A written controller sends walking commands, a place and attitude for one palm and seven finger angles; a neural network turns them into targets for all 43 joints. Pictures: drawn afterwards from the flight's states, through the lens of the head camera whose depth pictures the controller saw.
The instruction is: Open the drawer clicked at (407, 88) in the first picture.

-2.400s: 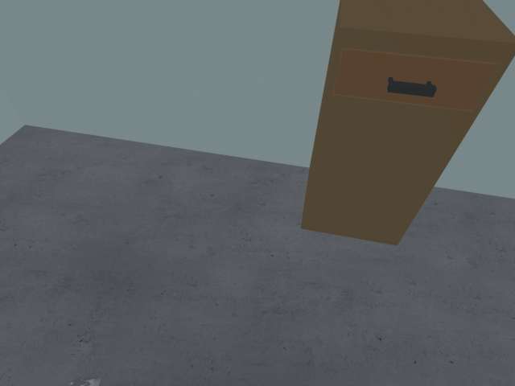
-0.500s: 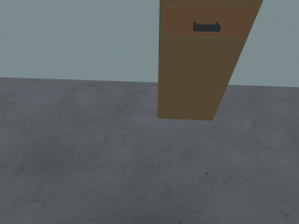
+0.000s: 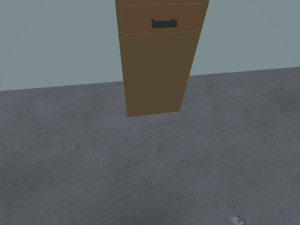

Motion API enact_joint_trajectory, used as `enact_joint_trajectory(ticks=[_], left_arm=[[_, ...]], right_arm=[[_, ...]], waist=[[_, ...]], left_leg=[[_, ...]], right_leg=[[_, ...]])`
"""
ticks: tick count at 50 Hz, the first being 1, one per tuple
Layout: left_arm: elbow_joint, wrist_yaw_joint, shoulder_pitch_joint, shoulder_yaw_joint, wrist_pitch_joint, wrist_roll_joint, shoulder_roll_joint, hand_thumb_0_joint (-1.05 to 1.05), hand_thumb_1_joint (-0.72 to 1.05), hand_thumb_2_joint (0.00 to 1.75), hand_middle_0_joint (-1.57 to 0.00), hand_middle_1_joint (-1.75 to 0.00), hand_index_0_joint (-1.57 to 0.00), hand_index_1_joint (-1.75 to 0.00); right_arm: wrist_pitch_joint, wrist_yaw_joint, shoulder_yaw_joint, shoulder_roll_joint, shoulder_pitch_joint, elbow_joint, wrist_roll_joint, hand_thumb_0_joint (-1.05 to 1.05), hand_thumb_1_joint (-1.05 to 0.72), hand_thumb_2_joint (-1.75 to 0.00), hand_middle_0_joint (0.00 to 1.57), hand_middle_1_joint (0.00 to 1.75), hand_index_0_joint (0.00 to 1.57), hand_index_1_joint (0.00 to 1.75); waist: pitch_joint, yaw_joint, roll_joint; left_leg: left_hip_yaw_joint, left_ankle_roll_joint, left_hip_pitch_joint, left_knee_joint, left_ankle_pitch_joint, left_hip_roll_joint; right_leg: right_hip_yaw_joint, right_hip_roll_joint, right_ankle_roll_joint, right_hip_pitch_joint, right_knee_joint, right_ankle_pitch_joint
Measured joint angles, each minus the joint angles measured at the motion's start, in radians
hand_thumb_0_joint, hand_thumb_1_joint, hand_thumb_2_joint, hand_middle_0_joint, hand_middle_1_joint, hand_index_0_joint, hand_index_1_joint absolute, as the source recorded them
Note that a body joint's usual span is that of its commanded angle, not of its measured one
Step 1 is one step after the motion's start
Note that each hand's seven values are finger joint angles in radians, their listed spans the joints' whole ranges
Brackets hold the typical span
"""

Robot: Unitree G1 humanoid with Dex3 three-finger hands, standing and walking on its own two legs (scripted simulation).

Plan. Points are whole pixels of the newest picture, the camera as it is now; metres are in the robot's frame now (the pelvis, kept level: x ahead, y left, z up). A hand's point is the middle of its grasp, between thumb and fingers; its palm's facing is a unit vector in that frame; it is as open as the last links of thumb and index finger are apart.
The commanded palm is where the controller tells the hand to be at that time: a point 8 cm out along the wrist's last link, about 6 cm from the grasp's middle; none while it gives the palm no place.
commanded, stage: walk to a spot facing it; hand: left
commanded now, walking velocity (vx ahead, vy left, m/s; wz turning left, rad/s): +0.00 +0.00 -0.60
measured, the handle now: (163, 22) +1.01 +0.04 +0.04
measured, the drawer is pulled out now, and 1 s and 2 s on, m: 0.00 0.00 0.00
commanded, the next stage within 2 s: none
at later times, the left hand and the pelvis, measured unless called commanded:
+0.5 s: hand (109, 212) +0.17 +0.14 -0.16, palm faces -0.35 -0.90 -0.26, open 7.4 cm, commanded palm none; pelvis -0.02 -0.01 -0.02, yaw -20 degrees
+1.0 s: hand (107, 206) +0.19 +0.15 -0.17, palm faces -0.53 -0.83 -0.17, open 7.4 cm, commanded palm none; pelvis +0.04 +0.01 +0.00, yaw -36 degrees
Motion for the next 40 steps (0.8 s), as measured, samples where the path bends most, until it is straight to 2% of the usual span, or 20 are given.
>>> enact_joint_trajectory(ticks=[1,2,4,7,10,13,17,21,23,24,25,27,30,35,40], left_arm=[[-0.004,0.0,-0.001,0.002,0.004,-0.002,0.008,0.0,0.9,0.89,-0.2,-0.3,-0.2,-0.3],[-0.004,-0.002,-0.01,0.007,0.008,-0.005,0.019,0.0,0.9,0.89,-0.2,-0.3,-0.2,-0.3],[-0.001,-0.008,-0.023,0.02,0.016,0.0,0.038,0.0,0.9,0.89,-0.2,-0.3,-0.2,-0.3],[-0.005,-0.023,-0.034,0.034,0.017,0.007,0.057,0.0,0.9,0.9,-0.2,-0.3,-0.2,-0.29],[-0.011,-0.031,-0.041,0.034,0.021,0.004,0.057,0.0,0.9,0.9,-0.2,-0.3,-0.2,-0.29],[-0.011,-0.034,-0.054,0.027,0.029,0.0,0.047,0.0,0.91,0.9,-0.2,-0.3,-0.2,-0.29],[-0.01,-0.04,-0.085,0.016,0.036,-0.002,0.026,0.0,0.91,0.9,-0.2,-0.3,-0.2,-0.29],[-0.018,-0.043,-0.12,0.005,0.027,-0.004,0.001,0.0,0.91,0.9,-0.2,-0.3,-0.2,-0.29],[-0.029,-0.043,-0.131,-0.004,0.01,-0.004,-0.005,0.0,0.9,0.9,-0.2,-0.3,-0.2,-0.29],[-0.033,-0.039,-0.137,-0.008,-0.006,-0.002,-0.008,0.0,0.9,0.9,-0.2,-0.3,-0.2,-0.29],[-0.033,-0.031,-0.146,-0.013,-0.017,-0.005,-0.016,0.0,0.9,0.9,-0.2,-0.3,-0.2,-0.29],[-0.039,-0.016,-0.148,-0.018,-0.027,-0.01,-0.03,0.0,0.9,0.9,-0.2,-0.3,-0.2,-0.29],[-0.04,-0.004,-0.133,-0.023,-0.022,-0.01,-0.038,0.0,0.9,0.89,-0.2,-0.3,-0.2,-0.3],[-0.021,-0.007,-0.098,-0.025,-0.015,-0.006,-0.04,0.0,0.9,0.89,-0.2,-0.3,-0.2,-0.3],[-0.002,-0.018,-0.045,-0.023,-0.021,-0.001,-0.034,0.0,0.9,0.89,-0.2,-0.3,-0.2,-0.3]], right_arm=[[-0.009,-0.001,0.004,0.0,0.007,-0.01,0.001,0.01,-0.91,-0.9,0.2,0.3,0.2,0.3],[-0.017,-0.002,0.006,0.007,0.012,-0.014,-0.003,0.01,-0.91,-0.9,0.2,0.3,0.2,0.3],[-0.017,0.0,0.017,0.019,0.027,-0.02,-0.01,0.0,-0.91,-0.9,0.2,0.3,0.2,0.3],[-0.015,-0.002,0.029,0.033,0.059,-0.017,-0.019,0.0,-0.91,-0.9,0.2,0.3,0.2,0.3],[-0.019,-0.002,0.031,0.039,0.087,-0.009,-0.023,0.01,-0.91,-0.9,0.2,0.3,0.2,0.3],[-0.024,0.001,0.029,0.043,0.113,0.0,-0.024,0.01,-0.91,-0.9,0.2,0.3,0.2,0.3],[-0.023,0.008,0.021,0.039,0.142,0.018,-0.026,0.0,-0.91,-0.9,0.2,0.3,0.2,0.3],[-0.015,0.015,0.006,0.017,0.165,0.04,-0.029,0.0,-0.91,-0.9,0.2,0.3,0.2,0.3],[-0.012,0.018,-0.001,0.002,0.186,0.046,-0.025,0.0,-0.91,-0.9,0.2,0.3,0.2,0.3],[-0.006,0.02,-0.004,-0.009,0.192,0.048,-0.022,0.01,-0.91,-0.9,0.2,0.3,0.2,0.3],[0.006,0.018,-0.007,-0.021,0.19,0.053,-0.02,0.01,-0.91,-0.9,0.2,0.3,0.2,0.3],[0.03,0.009,-0.01,-0.035,0.179,0.063,-0.018,0.01,-0.91,-0.9,0.2,0.3,0.2,0.3],[0.041,0.007,-0.013,-0.038,0.154,0.063,-0.02,0.01,-0.91,-0.9,0.2,0.3,0.19,0.3],[0.033,0.017,-0.01,-0.026,0.119,0.032,-0.027,0.01,-0.91,-0.9,0.2,0.3,0.19,0.3],[0.014,0.032,-0.003,-0.012,0.105,0.011,-0.025,0.01,-0.91,-0.9,0.2,0.3,0.19,0.3]], waist=[[-0.008,-0.006,0.002],[-0.006,-0.014,-0.01],[-0.002,-0.017,-0.026],[0.001,-0.02,-0.03],[0.009,-0.023,-0.017],[0.022,-0.033,-0.002],[0.042,-0.053,0.015],[0.057,-0.077,0.041],[0.055,-0.086,0.053],[0.055,-0.087,0.062],[0.064,-0.093,0.079],[0.069,-0.095,0.088],[0.064,-0.09,0.077],[0.039,-0.08,0.054],[0.0,-0.05,0.03]], left_leg=[[0.0,0.017,0.034,-0.082,0.032,0.003],[0.01,0.039,0.039,-0.099,0.063,-0.001],[0.039,0.055,0.05,-0.092,0.064,0.004],[0.076,0.057,0.085,-0.123,0.068,0.024],[0.111,0.06,0.111,-0.14,0.071,0.046],[0.147,0.059,0.126,-0.142,0.066,0.067],[0.201,0.047,0.132,-0.123,0.05,0.097],[0.254,0.023,0.116,-0.066,0.016,0.136],[0.271,0.004,0.09,0.001,-0.018,0.159],[0.261,-0.007,0.055,0.079,-0.045,0.172],[0.216,-0.016,0.011,0.183,-0.1,0.173],[0.135,-0.026,-0.07,0.366,-0.156,0.145],[0.086,-0.041,-0.146,0.481,-0.1,0.124],[0.066,-0.056,-0.18,0.426,-0.025,0.113],[0.076,-0.042,-0.119,0.243,-0.046,0.084]], right_leg=[[0.006,0.011,0.01,-0.016,0.022,-0.007],[0.008,0.011,0.016,-0.04,0.076,-0.067],[-0.05,-0.001,0.045,-0.109,0.283,-0.212],[-0.131,-0.04,0.076,-0.185,0.574,-0.233],[-0.174,-0.089,0.095,-0.188,0.665,-0.23],[-0.2,-0.132,0.104,-0.152,0.611,-0.248],[-0.236,-0.167,0.099,-0.087,0.458,-0.264],[-0.272,-0.165,0.074,-0.008,0.291,-0.262],[-0.29,-0.157,0.052,0.062,0.141,-0.166],[-0.291,-0.147,0.012,0.069,0.115,-0.156],[-0.292,-0.135,-0.005,0.057,0.137,-0.165],[-0.279,-0.124,-0.013,0.053,0.15,-0.176],[-0.244,-0.111,-0.01,0.071,0.102,-0.145],[-0.189,-0.092,-0.013,0.09,0.038,-0.102],[-0.138,-0.08,-0.005,0.101,0.017,-0.097]])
